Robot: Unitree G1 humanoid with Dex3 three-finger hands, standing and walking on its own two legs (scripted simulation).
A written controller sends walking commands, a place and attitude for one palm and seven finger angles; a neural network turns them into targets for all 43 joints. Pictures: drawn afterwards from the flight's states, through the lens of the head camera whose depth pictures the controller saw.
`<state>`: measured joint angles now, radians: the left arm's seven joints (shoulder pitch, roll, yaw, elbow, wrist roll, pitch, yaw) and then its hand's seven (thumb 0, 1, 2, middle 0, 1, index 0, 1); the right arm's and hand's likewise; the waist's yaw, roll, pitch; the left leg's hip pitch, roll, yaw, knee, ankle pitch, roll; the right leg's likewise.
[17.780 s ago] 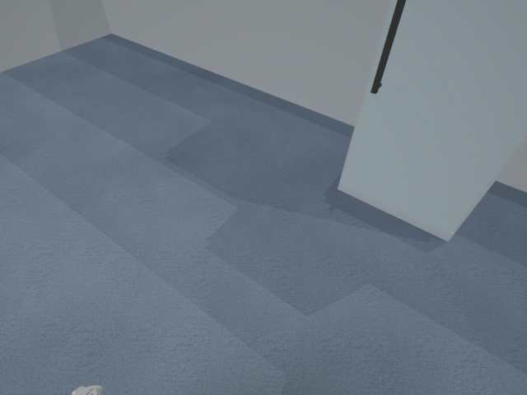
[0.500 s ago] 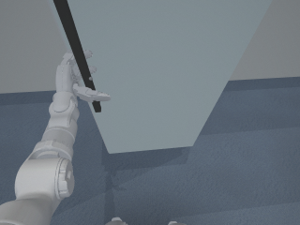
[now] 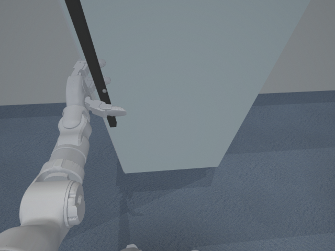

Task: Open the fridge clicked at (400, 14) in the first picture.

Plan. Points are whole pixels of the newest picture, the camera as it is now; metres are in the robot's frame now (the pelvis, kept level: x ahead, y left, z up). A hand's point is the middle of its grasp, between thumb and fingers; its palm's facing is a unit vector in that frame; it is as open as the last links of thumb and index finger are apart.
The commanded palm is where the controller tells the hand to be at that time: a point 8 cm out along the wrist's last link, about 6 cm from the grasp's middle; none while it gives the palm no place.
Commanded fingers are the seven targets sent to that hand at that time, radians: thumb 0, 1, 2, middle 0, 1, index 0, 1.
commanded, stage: slide the fingers in behind the handle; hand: left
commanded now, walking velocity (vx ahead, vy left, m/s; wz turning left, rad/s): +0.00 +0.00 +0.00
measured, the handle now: (99, 73) +0.54 +0.16 +0.11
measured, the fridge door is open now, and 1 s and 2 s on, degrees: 0 0 1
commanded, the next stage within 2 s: grip the handle and tug to test in 0.04 s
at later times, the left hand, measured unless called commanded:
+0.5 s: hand (104, 90) +0.47 +0.14 +0.11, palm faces +0.07 -1.00 +0.00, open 11.1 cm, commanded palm +0.45 +0.19 +0.11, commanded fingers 0.00 0.39 0.68 -0.40 -1.33 -0.40 -1.33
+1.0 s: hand (106, 89) +0.48 +0.14 +0.11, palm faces +0.06 -1.00 +0.00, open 5.6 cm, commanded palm +0.45 +0.18 +0.11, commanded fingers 0.00 0.90 0.90 -0.45 -1.40 -0.45 -1.40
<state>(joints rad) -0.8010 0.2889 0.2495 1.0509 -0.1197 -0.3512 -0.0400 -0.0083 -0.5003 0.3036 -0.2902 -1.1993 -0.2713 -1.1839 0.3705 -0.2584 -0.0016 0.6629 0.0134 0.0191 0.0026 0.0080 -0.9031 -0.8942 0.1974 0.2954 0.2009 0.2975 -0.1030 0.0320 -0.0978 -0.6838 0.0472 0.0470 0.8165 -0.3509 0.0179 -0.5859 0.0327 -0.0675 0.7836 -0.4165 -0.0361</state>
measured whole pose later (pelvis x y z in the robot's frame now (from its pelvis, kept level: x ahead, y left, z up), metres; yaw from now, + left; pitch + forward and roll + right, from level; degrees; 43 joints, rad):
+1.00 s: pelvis +0.00 +0.00 +0.00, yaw +0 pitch +13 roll -2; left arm -0.83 0.29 0.26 1.08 -0.11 -0.35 -0.03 0.01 0.72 0.84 -0.40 -1.39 -0.39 -1.38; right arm 0.38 -0.25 0.00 0.67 0.01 0.03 0.00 0.01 -0.90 -0.89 0.20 0.30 0.20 0.30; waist -0.11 0.03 -0.10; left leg -0.70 0.05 0.05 0.82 -0.35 0.02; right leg -0.60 0.03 -0.06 0.79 -0.42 -0.03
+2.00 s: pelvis +0.05 +0.00 +0.01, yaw -2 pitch +12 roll -1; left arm -0.44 0.21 0.19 0.57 -0.16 -0.19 -0.01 0.02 0.77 0.80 -0.29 -1.35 -0.29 -1.34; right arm 0.32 -0.24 -0.01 0.59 0.02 0.03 0.02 0.01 -0.90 -0.89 0.20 0.30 0.20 0.30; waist -0.06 0.04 -0.13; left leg -0.52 0.04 0.06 0.71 -0.38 0.01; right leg -0.44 0.04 -0.02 0.69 -0.42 -0.03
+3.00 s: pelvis -0.01 -0.11 +0.03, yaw +13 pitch +0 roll -1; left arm 0.19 0.14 -0.17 -0.15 0.00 -0.07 0.05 0.00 0.67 0.76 -0.40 -1.34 -0.37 -1.40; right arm 0.24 -0.15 0.01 0.65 -0.03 -0.05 -0.07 0.01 -0.90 -0.89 0.20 0.30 0.20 0.30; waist -0.05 0.04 0.03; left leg -0.37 0.06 -0.17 0.45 -0.11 -0.08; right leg -0.28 0.02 0.03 0.57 -0.37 0.03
